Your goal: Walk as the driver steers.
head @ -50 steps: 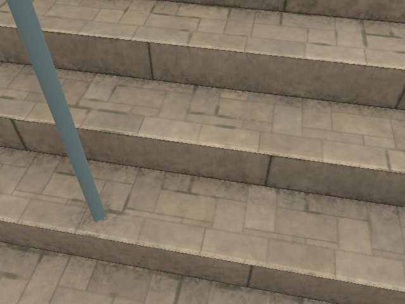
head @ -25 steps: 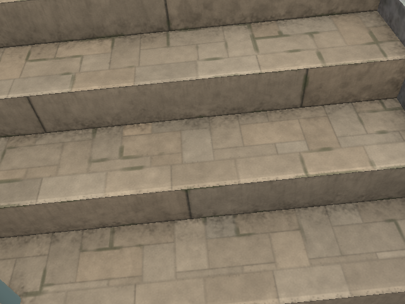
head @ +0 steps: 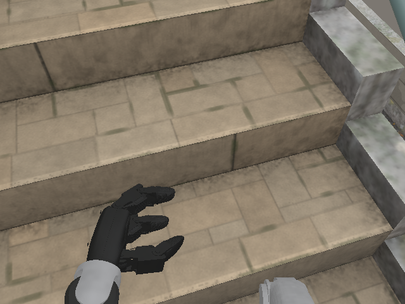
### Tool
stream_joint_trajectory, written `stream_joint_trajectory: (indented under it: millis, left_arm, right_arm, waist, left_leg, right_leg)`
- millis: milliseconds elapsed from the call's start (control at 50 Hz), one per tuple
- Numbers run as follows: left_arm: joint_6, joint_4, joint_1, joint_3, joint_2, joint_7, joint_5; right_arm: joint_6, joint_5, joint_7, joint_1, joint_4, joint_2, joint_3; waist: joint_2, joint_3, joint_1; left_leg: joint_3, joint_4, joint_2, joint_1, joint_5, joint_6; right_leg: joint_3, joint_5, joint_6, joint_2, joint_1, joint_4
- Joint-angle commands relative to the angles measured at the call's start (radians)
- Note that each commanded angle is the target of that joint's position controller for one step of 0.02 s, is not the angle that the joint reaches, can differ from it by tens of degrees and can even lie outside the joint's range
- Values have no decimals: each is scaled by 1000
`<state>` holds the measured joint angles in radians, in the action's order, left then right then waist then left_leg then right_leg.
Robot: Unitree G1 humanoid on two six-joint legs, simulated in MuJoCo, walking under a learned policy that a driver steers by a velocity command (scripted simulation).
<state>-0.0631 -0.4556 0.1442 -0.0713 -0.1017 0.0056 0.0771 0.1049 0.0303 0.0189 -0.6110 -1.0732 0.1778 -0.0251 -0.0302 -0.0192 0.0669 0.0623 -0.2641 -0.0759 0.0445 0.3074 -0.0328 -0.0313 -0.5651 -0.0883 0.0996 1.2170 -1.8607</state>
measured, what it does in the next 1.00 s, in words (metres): climbs, turning left: right foot 0.17 m higher, then left foot 0.17 m higher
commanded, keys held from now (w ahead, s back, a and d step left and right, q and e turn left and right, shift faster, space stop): w+q+shift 0.84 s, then q+shift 0.06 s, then shift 0.02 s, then e+shift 0.08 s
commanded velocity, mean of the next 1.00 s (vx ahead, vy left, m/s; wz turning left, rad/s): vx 0.95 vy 0.00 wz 0.86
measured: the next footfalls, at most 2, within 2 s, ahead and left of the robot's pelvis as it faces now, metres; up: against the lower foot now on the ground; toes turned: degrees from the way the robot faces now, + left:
right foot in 0.08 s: +0.27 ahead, -0.15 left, +0.17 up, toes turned +0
left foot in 0.52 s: +0.55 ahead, +0.04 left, +0.33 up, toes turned +23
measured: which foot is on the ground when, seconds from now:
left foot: down 0.00-0.10, up 0.12-0.50, down 0.52-0.88, up 0.90-1.00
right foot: up 0.00-0.06, down 0.08-0.50, up 0.52-0.88, down 0.90-1.00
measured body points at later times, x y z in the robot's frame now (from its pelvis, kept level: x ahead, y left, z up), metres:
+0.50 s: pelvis +0.41 -0.02 +0.20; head +0.44 -0.02 +0.64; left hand +0.24 +0.18 +0.07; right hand +0.74 -0.09 +0.17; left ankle +0.51 +0.04 -0.39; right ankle +0.26 -0.16 -0.52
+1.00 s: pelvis +0.77 +0.11 +0.42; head +0.79 +0.14 +0.87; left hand +0.74 +0.41 +0.34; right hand +1.08 +0.03 +0.33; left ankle +0.62 +0.12 -0.10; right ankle +0.86 +0.02 -0.24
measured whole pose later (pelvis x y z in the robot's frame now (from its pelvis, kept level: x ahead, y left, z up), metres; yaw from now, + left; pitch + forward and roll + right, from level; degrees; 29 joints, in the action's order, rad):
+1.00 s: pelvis +0.77 +0.11 +0.42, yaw +49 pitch +4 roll -4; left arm -0.07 -0.66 -0.08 0.03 -0.15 0.04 0.03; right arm 0.11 0.04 -0.03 -0.21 -0.72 0.29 -0.12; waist 0.07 -0.01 0.01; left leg 0.18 -1.76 -0.16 0.69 0.26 -0.08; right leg 0.14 -0.57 -0.01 0.03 0.56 -1.06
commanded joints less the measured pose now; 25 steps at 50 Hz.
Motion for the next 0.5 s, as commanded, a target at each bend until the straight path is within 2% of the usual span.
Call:
stream_joint_trajectory:
  millis: [20,40,60,80,100,120,140,160,180,200,220,240,260,280,300,320,340,360,380,400,420,440,460,480,500]
  left_arm:
    - [-21,187,158,-44,-5,-8,-19]
    - [-22,113,78,-23,-22,-8,-56]
    - [-16,58,-246,23,-71,4,-65]
    - [11,-2,-490,84,-174,26,-44]
    - [2,-65,-607,147,-315,39,-30]
    - [-12,-120,-623,179,-443,39,-27]
    - [-11,-108,-469,174,-371,22,-45]
    - [-14,-136,-340,146,-266,8,-60]
    - [-23,-214,-324,132,-180,0,-60]
    - [-31,-287,-337,125,-122,-5,-52]
    - [-38,-358,-399,107,-51,-16,-30]
    - [-43,-425,-465,96,-5,-21,-24]
    - [-56,-458,-503,89,13,-18,-30]
    - [-77,-493,-497,98,-27,-25,-30]
    - [-85,-497,-442,90,-13,-32,-27]
    - [-93,-516,-465,99,-59,-27,-14]
    - [-100,-545,-512,96,-66,-31,-16]
    - [-100,-548,-535,102,-110,-32,-25]
    - [-91,-572,-557,88,-93,-39,-32]
    - [-87,-568,-530,85,-134,-23,-54]
    - [-86,-526,-466,92,-199,-4,-79]
    - [-99,-465,-505,106,-305,28,-120]
    - [-116,-422,-483,144,-460,55,-108]
    - [-96,-373,-407,171,-499,50,-125]
    - [-82,-323,-374,185,-471,28,-131]
  right_arm:
    - [-4,-43,22,161,109,102,-11]
    - [-3,-86,13,56,127,106,-4]
    - [25,-83,-6,78,155,261,-43]
    - [42,-85,-18,166,175,437,-110]
    - [69,-98,-39,265,231,357,-125]
    - [86,-71,-56,321,354,175,-98]
    - [78,-27,-53,256,369,102,-88]
    - [55,-2,-52,300,400,40,-79]
    - [33,29,-52,367,423,-9,-65]
    - [16,25,-52,393,431,-51,-50]
    - [-5,19,-63,381,443,-111,-21]
    - [-27,-7,-57,379,451,-146,1]
    - [-48,-22,-52,424,465,-148,16]
    - [-58,-17,-36,548,531,-152,26]
    - [-67,-27,-24,581,546,-126,26]
    - [-87,-30,-7,625,569,-114,23]
    - [-100,-22,8,659,583,-107,23]
    - [-114,-24,15,677,603,-87,20]
    - [-113,-24,21,749,645,-94,44]
    - [-116,-46,16,781,675,-40,56]
    - [-119,-31,-3,697,641,18,51]
    - [-135,-32,-14,572,568,94,20]
    - [-149,-28,-9,407,570,129,3]
    - [-150,-7,-4,175,494,173,-16]
    - [-130,-14,-17,134,472,219,-40]
  waist:
    - [-28,82,-90]
    - [-98,-111,-62]
    - [124,-306,-226]
    - [244,-464,-392]
    - [19,-539,-405]
    - [-420,-560,-330]
    - [-325,-534,-203]
    - [-169,-322,-127]
    - [-13,-127,-92]
    - [28,-35,-64]
    - [-5,-10,-20]
    - [-32,29,-6]
    - [-50,53,-19]
    - [-32,121,-16]
    - [-9,133,19]
    - [-63,122,14]
    - [-42,126,23]
    - [-2,126,52]
    - [40,152,76]
    - [8,159,107]
    - [31,36,155]
    - [1,-145,151]
    - [-98,-234,237]
    - [-139,-375,306]
    - [-137,-394,262]
  left_leg:
    - [114,396,166,443,-491,-205]
    - [107,282,125,506,-1033,-232]
    - [146,18,221,396,-1652,-223]
    - [170,-316,254,195,-1803,-169]
    - [152,-687,145,300,-1467,-102]
    - [159,-1177,-38,567,-290,-72]
    - [208,-1535,4,680,-288,-70]
    - [100,-1651,66,766,-344,-65]
    - [48,-1692,98,871,-360,-90]
    - [46,-1778,86,944,-297,-114]
    - [63,-1880,78,1018,-257,-139]
    - [76,-1909,71,1111,-209,-150]
    - [50,-1942,55,1180,-160,-139]
    - [28,-1911,59,1238,-44,-147]
    - [11,-1786,57,1200,-12,-151]
    - [-33,-1907,22,1213,22,-160]
    - [-38,-1992,15,1301,64,-177]
    - [-32,-1939,16,1340,98,-185]
    - [-67,-1733,36,1290,95,-202]
    - [-211,-1433,24,1012,103,-185]
    - [-308,-1227,-20,607,26,-155]
    - [-390,-1276,-120,363,-6,-131]
    - [-343,-1154,-73,323,72,-145]
    - [-297,-1113,-76,215,169,-164]
    - [-177,-847,-90,154,223,-185]
  right_leg:
    - [107,61,-8,13,-512,591]
    - [262,167,31,-142,-922,607]
    - [175,165,16,-176,-1200,575]
    - [27,46,-9,-147,-1225,746]
    - [-276,-163,-16,15,-1306,999]
    - [-832,-167,-8,314,-1392,1432]
    - [-979,-27,-2,365,-1326,1521]
    - [-769,-85,-60,323,-1148,1460]
    - [-558,-57,-71,280,-1009,1400]
    - [-388,86,-51,238,-933,1374]
    - [-263,136,-15,203,-914,1400]
    - [-134,226,22,172,-957,1421]
    - [-54,370,40,187,-986,1470]
    - [12,432,53,195,-960,1545]
    - [137,581,105,160,-935,1576]
    - [164,659,81,182,-933,1630]
    - [193,705,82,176,-1005,1638]
    - [229,690,97,160,-1056,1641]
    - [304,706,132,111,-1003,1695]
    - [395,987,100,85,-815,1818]
    - [448,1367,61,38,-704,1781]
    - [413,2025,29,73,-775,1645]
    - [360,2228,9,154,-951,1455]
    - [309,2357,-27,204,-1111,1204]
    - [243,2166,-40,205,-1150,925]
Keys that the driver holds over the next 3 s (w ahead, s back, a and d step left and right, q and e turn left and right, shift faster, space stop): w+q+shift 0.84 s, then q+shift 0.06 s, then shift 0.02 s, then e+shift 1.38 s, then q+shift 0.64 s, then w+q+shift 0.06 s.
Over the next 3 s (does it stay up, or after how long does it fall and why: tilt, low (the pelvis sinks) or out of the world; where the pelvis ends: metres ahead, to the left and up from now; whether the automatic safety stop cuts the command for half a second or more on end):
stays up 1.25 0.40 0.78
